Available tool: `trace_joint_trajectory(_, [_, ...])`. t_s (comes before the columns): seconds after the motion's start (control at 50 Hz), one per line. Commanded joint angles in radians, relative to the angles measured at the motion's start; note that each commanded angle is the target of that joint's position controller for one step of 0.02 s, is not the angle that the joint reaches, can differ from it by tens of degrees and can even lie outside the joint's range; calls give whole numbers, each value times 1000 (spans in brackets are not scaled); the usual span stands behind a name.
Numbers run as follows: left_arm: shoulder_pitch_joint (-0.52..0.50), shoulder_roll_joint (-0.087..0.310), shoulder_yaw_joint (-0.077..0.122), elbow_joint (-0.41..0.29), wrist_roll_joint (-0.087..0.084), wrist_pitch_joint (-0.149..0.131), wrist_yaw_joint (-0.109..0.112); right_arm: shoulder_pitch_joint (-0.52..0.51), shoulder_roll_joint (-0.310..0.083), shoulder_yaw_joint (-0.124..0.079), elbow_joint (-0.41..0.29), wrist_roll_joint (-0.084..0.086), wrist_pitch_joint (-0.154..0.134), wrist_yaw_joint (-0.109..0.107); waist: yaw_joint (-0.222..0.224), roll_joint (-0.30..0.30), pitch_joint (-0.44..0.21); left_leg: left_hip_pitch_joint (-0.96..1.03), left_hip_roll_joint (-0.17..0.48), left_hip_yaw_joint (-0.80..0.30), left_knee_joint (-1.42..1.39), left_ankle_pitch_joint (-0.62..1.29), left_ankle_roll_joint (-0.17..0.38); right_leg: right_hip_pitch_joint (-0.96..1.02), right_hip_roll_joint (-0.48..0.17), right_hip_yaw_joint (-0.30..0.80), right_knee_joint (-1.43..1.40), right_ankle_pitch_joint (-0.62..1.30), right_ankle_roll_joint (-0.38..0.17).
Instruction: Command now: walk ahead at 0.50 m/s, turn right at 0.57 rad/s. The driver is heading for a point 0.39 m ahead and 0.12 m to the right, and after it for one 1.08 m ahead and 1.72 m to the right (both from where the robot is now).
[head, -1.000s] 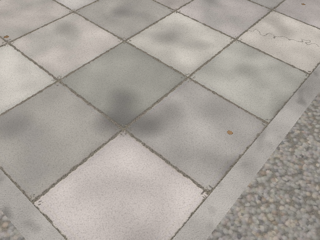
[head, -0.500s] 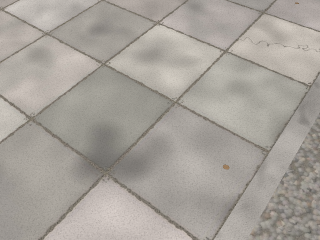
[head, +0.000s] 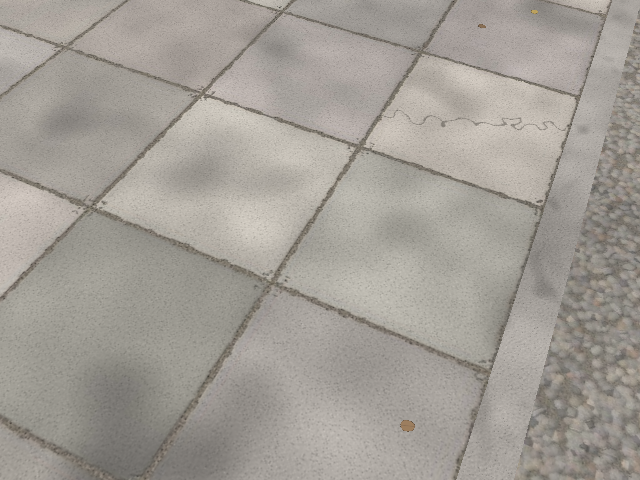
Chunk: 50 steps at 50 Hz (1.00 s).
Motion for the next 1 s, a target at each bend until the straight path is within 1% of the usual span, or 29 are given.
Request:
trace_joint_trajectory(0.02, [-2,51,7,-71,23,8,-21,125,-84,-24,-14,6,-5,-7,-63,106,-33,274,293,-323,-322,-45,94,-317,-125,0,114,100,13])
trace_joint_trajectory(0.04, [-2,47,6,-73,28,21,-30,138,-83,-23,-1,11,-13,-7,-54,132,-28,252,268,-253,-333,37,85,-303,-133,-10,110,116,22])
trace_joint_trajectory(0.06, [-13,42,5,-83,27,30,-36,162,-88,-25,10,16,-23,-4,-52,139,-37,254,266,-215,-335,124,88,-305,-132,-19,112,131,27])
trace_joint_trajectory(0.12, [-99,33,-2,-122,26,44,-51,207,-103,-32,29,27,-40,2,-53,117,-35,291,272,-114,-355,253,105,-392,-149,-31,96,205,41])
trace_joint_trajectory(0.14, [-134,32,-4,-137,27,45,-56,220,-104,-33,35,26,-40,2,-58,112,-27,300,271,-84,-362,272,109,-421,-154,-35,77,236,46])
trace_joint_trajectory(0.18, [-197,24,-11,-164,26,44,-60,225,-101,-30,43,26,-37,-1,-56,104,7,290,253,3,-344,465,108,-426,-146,-68,-29,289,61])
trace_joint_trajectory(0.22, [-249,-2,-27,-184,23,38,-66,216,-109,-31,46,28,-31,-3,-60,117,15,261,219,96,-312,576,91,-344,-132,-121,-194,367,61])
trace_joint_trajectory(0.26, [-300,-13,-37,-203,23,36,-73,232,-129,-35,52,33,-25,-8,-77,129,10,266,215,142,-282,629,77,-262,-111,-169,-327,418,49])
trace_joint_trajectory(0.32, [-290,17,-29,-215,36,37,-70,254,-162,-46,61,38,-8,-18,-74,147,-24,352,244,159,-170,762,59,-193,-74,-198,-414,339,13])
trace_joint_trajectory(0.36, [-195,49,-15,-197,45,29,-60,251,-183,-54,59,40,11,-28,-39,143,-80,383,251,164,21,839,51,-92,-28,-200,-474,268,-27])
trace_joint_trajectory(0.38, [-91,64,-3,-165,53,17,-48,240,-188,-56,52,45,22,-28,9,100,-143,349,233,176,207,744,29,36,-3,-191,-569,340,-51])
trace_joint_trajectory(0.4, [-11,137,18,-149,61,5,-29,270,-179,-54,34,43,24,-23,42,-10,-221,182,188,186,475,404,-16,240,-121,-48,-603,653,-94])
trace_joint_trajectory(0.42, [-50,257,45,-176,42,10,-17,382,-55,-28,-15,41,33,-12,-67,-210,-325,-181,23,156,826,-538,-67,540,-447,337,-467,1323,-258])
trace_joint_trajectory(0.44, [34,251,55,-195,-14,29,-10,337,-118,-35,-15,20,52,-14,26,-73,-460,-211,4,-36,912,-493,-73,529,-473,435,-538,1267,-339])
trace_joint_trajectory(0.46, [-43,209,44,-199,-17,42,-1,272,-110,-33,-27,28,59,-16,-3,-31,-332,-253,47,-68,902,-400,-73,413,-437,350,-595,1074,-319])
trace_joint_trajectory(0.48, [-115,143,25,-206,-20,51,3,218,-111,-30,-34,24,59,-18,-26,0,-197,-253,75,-68,814,-330,-73,260,-374,285,-655,915,-272])
trace_joint_trajectory(0.5, [-154,107,14,-204,-18,55,7,196,-116,-32,-39,13,67,-21,-58,-3,-122,-232,92,-74,740,-289,-75,165,-311,247,-692,816,-223])
trace_joint_trajectory(0.52, [-176,87,8,-209,-16,58,11,220,-121,-34,-37,2,84,-20,-82,-24,-103,-181,94,-74,694,-261,-79,90,-271,216,-717,763,-199])
trace_joint_trajectory(0.54, [-180,89,7,-211,-8,56,8,239,-119,-35,-31,-1,100,-19,-91,-24,-116,-140,83,-69,672,-243,-80,51,-252,201,-727,741,-184])
trace_joint_trajectory(0.58, [-168,123,18,-209,3,47,0,246,-102,-32,-35,5,114,-16,-98,-13,-143,-116,68,-71,629,-218,-81,26,-231,199,-735,703,-173])
trace_joint_trajectory(0.62, [-157,140,25,-210,4,48,-1,212,-98,-32,-49,7,121,-17,-88,-24,-143,-135,63,-81,581,-193,-83,18,-218,224,-754,569,-161])
trace_joint_trajectory(0.7, [-122,145,30,-210,4,65,2,122,-112,-37,-82,8,130,-21,-51,-61,-112,-195,51,-108,488,-168,-93,44,-204,315,-794,254,-140])
trace_joint_trajectory(0.74, [-102,148,33,-208,6,69,2,92,-113,-37,-94,11,129,-24,-37,-69,-97,-208,41,-119,440,-173,-92,65,-204,358,-800,175,-136])
trace_joint_trajectory(0.8, [-82,153,37,-206,10,72,1,69,-113,-33,-106,18,120,-28,-26,-79,-90,-188,17,-128,365,-199,-80,91,-202,403,-785,180,-134])
trace_joint_trajectory(0.88, [-87,160,42,-209,16,77,-5,70,-116,-27,-120,34,106,-33,-28,-95,-99,-87,-32,-126,248,-247,-53,92,-191,453,-748,288,-128])
trace_joint_trajectory(0.92, [-103,161,43,-211,15,81,-10,104,-120,-25,-120,42,98,-37,-42,-106,-102,-5,-57,-123,150,-259,-35,78,-181,482,-735,350,-113])
trace_joint_trajectory(0.96, [-137,157,43,-213,3,85,-11,178,-119,-23,-104,44,90,-46,-87,-98,-99,146,-73,-108,-59,-179,-15,16,-143,481,-714,321,-64])
trace_joint_trajectory(0.98, [-148,141,38,-217,-8,85,-7,212,-141,-29,-95,37,83,-55,-106,-70,-92,256,-28,-135,-203,-108,-2,-63,-94,450,-681,208,-11])
trace_joint_trajectory(1.0, [-101,78,24,-223,-15,82,-2,182,-223,-44,-112,23,82,-63,-65,108,-98,329,184,-336,-312,-203,48,-168,10,319,-504,-44,55])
